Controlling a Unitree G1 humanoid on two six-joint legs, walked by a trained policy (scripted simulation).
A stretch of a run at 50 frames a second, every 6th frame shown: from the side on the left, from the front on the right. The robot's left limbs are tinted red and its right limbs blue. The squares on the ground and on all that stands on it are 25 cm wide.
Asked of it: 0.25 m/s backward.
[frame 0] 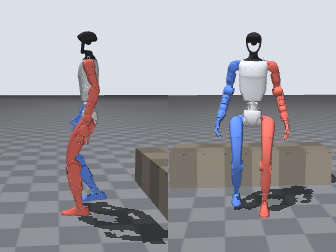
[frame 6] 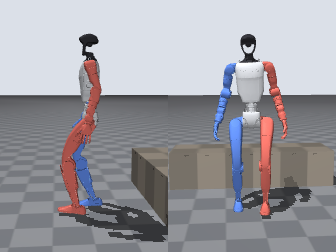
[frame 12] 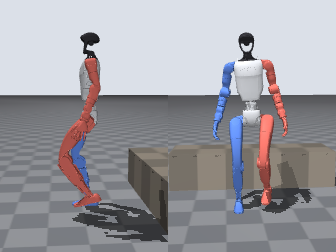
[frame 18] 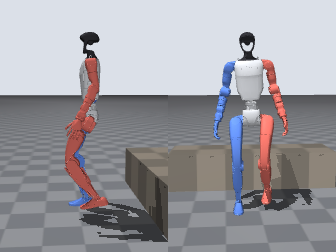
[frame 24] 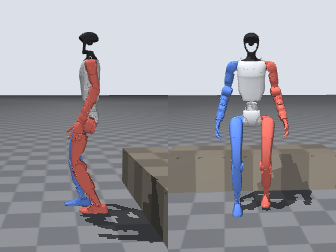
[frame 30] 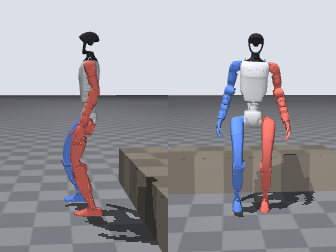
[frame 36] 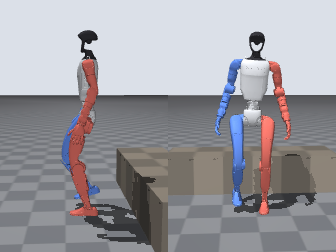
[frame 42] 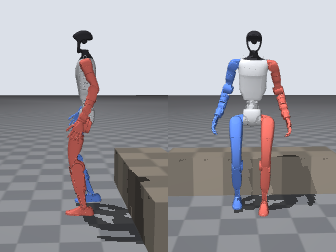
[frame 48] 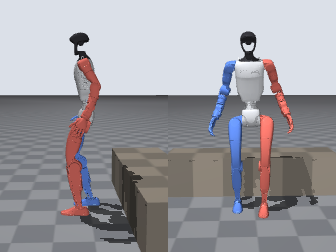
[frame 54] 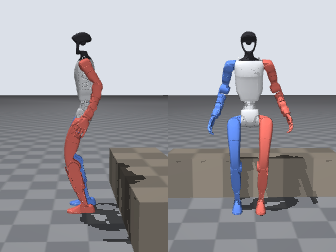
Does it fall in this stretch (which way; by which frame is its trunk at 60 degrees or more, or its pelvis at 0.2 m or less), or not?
no
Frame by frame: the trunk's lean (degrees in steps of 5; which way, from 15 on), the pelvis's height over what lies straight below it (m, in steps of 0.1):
0: 0, 0.8
6: 5, 0.8
12: 5, 0.8
18: 5, 0.8
24: 0, 0.8
30: 5, 0.8
36: 5, 0.8
42: 5, 0.8
48: 10, 0.8
54: 5, 0.8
